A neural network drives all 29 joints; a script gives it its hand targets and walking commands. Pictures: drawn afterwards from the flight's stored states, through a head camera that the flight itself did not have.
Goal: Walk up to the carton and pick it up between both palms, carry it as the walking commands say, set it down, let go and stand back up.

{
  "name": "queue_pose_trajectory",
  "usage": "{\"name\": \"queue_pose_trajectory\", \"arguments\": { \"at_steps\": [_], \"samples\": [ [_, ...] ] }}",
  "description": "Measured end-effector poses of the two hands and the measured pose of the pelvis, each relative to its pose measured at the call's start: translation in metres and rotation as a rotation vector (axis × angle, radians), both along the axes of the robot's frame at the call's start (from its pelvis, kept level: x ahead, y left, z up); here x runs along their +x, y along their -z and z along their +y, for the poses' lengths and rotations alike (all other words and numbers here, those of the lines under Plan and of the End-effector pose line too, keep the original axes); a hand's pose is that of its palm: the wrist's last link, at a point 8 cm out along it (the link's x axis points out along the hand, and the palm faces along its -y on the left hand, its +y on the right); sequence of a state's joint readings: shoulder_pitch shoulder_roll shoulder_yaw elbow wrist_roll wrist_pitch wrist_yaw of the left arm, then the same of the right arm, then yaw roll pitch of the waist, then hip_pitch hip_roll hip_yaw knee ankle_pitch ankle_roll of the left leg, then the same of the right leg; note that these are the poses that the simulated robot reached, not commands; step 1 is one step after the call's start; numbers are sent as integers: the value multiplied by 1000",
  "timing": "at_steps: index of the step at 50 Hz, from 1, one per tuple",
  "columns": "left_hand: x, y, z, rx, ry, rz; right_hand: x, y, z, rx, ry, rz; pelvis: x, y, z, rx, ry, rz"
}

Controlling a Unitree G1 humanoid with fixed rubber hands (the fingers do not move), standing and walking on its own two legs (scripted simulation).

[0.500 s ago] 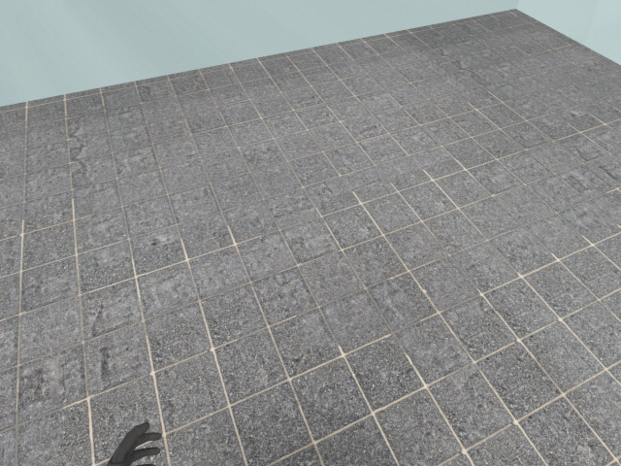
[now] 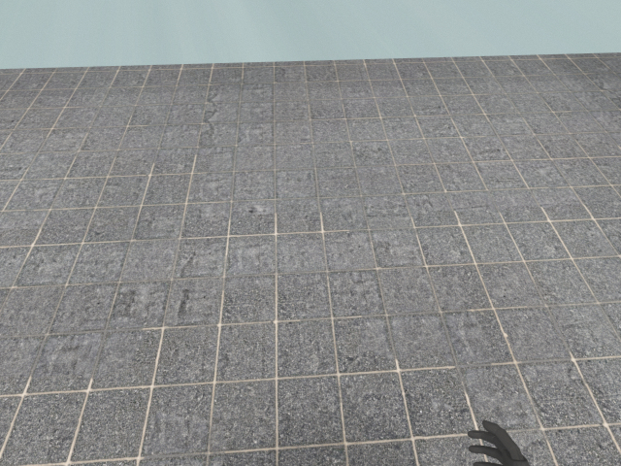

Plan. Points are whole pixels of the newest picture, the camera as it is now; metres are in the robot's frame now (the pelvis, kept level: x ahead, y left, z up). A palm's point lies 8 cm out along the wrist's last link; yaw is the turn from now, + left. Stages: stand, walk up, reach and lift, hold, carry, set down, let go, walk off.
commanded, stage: walk up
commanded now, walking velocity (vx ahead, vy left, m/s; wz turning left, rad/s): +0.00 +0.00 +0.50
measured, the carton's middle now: out of the picture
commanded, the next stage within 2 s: none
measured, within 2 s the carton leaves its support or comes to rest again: neither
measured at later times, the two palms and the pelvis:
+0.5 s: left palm out of the picture +0.03 +0.25 -0.08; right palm out of the picture +0.12 -0.29 -0.13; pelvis -0.01 -0.04 +0.01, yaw +15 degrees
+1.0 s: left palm out of the picture -0.10 +0.26 -0.12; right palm (481, 462) +0.17 -0.21 -0.09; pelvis -0.05 -0.02 +0.01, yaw +31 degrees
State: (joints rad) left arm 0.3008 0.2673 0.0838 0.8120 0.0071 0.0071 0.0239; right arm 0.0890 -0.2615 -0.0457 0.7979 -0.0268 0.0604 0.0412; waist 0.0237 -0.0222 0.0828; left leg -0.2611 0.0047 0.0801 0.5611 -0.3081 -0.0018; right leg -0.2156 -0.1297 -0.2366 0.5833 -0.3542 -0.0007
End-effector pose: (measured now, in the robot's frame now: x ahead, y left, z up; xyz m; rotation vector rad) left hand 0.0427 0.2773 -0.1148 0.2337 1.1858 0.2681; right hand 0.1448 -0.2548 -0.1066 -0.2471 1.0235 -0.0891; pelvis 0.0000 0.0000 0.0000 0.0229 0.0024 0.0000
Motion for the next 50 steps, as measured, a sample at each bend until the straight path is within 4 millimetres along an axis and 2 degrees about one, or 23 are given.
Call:
{"name": "queue_pose_trajectory", "arguments": {
  "at_steps": [2, 4, 11, 16, 19, 23, 26, 31, 36, 41, 44, 50],
  "samples": [
    [-12, 9, 10, -4, -28, 23, 11, -2, 6, -22, -24, -37, -1, 6, 6, 2, -25, 3],
    [-13, 9, 13, -12, -52, 19, 7, -6, 7, -41, -29, -27, -3, 3, 8, -6, -43, 2],
    [14, -5, 4, -47, -51, -81, -27, -8, -5, -86, -27, 88, -6, -8, 5, -28, -111, 1],
    [34, -14, -11, -29, -53, -148, -42, 5, -19, -66, -31, 139, -9, -6, -10, -26, -162, 0],
    [34, -18, -21, 5, -67, -181, -42, 18, -31, -43, -43, 154, -9, 0, -24, -13, -190, 5],
    [3, -26, -30, 43, -123, -157, -31, 24, -34, -24, -107, 162, -11, -3, -37, 0, -242, -5],
    [-25, -34, -33, 58, -182, -127, -20, 22, -29, 5, -162, 160, -12, -9, -41, 9, -275, -11],
    [-59, -35, -34, 68, -257, -108, -3, 18, -15, 25, -234, 151, -17, -12, -43, 18, -327, -13],
    [-95, -20, -30, 44, -327, -84, 23, 11, 14, 12, -325, 98, -27, -7, -38, 9, -382, -11],
    [-137, 9, -19, -5, -414, -55, 40, 4, 48, -29, -405, 5, -42, 6, -23, 0, -441, -5],
    [-147, 11, -19, -28, -463, -51, 31, -4, 53, -58, -419, 7, -48, 1, -19, -7, -475, -12],
    [-146, 3, -18, -50, -490, -92, 21, -14, 49, -94, -429, 31, -54, -8, -17, -27, -532, -9]
  ]
}}
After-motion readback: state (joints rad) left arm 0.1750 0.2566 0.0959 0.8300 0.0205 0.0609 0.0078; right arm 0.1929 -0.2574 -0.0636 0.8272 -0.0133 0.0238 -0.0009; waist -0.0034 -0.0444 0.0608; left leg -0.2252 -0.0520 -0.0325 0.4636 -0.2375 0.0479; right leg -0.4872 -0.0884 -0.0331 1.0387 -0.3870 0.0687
